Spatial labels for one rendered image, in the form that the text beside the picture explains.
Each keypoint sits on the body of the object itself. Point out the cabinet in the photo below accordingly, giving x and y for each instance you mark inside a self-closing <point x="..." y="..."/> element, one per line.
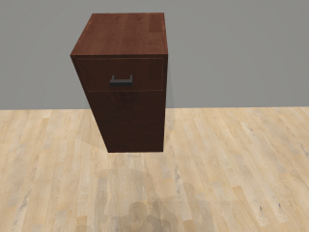
<point x="129" y="121"/>

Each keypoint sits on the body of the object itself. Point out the drawer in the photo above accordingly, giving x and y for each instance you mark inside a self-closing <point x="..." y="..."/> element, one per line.
<point x="146" y="73"/>

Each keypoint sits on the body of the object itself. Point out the handle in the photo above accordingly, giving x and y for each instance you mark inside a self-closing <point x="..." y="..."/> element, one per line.
<point x="121" y="82"/>

